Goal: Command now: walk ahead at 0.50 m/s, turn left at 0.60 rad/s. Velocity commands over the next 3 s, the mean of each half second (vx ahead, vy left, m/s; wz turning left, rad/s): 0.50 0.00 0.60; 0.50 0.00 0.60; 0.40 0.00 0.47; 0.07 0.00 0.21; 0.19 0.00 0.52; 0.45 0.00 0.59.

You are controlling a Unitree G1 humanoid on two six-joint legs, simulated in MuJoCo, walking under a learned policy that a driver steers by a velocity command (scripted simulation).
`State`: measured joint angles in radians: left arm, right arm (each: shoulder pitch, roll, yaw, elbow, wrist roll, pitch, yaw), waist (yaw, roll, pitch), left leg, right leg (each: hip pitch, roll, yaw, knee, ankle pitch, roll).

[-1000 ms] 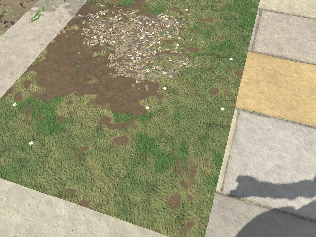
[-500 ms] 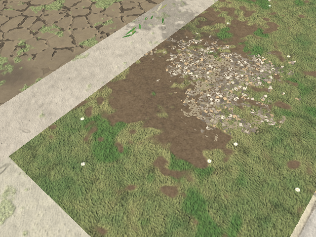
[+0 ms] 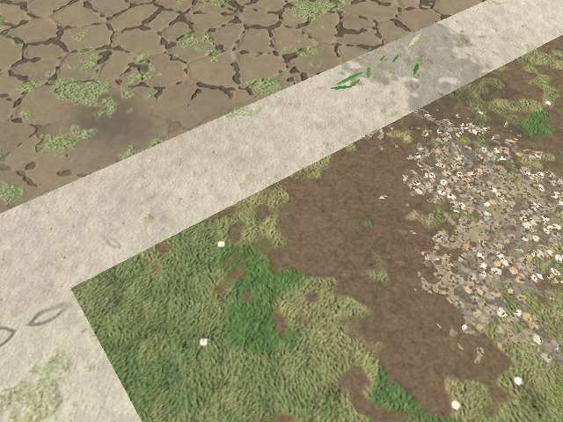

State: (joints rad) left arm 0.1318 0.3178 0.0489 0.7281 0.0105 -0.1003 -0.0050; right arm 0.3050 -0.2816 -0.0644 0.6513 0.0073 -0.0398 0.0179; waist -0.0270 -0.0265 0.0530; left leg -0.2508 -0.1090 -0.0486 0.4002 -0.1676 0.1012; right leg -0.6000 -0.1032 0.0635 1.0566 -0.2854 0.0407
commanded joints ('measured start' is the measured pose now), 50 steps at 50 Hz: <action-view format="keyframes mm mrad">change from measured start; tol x32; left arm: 1 -8 66 16 -57 9 5 4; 50 24 81 22 -48 9 6 3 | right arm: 1 -41 -171 -48 -70 3 -21 -24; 50 -49 -165 -45 -72 1 -24 -20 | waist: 1 29 65 -66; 12 47 157 -83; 15 80 -319 -376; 34 113 -33 39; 41 -41 292 -433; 50 40 67 -75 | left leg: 1 9 235 -232 -174 241 186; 11 84 245 -369 7 37 84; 17 -559 129 -105 924 -276 -91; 38 -83 60 165 184 -4 30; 41 672 448 -797 -54 -207 344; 50 32 245 -259 -180 235 195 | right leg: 1 -20 8 -10 -159 147 38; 12 313 97 1 -599 217 -48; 15 956 -340 778 -738 -223 -309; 21 479 -146 184 -859 78 -202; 34 636 -175 -186 -881 408 -178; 38 664 -158 -272 -514 969 -130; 39 511 -121 -289 -272 871 -95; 41 -117 146 -61 322 -338 -19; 50 -23 1 -9 -95 97 30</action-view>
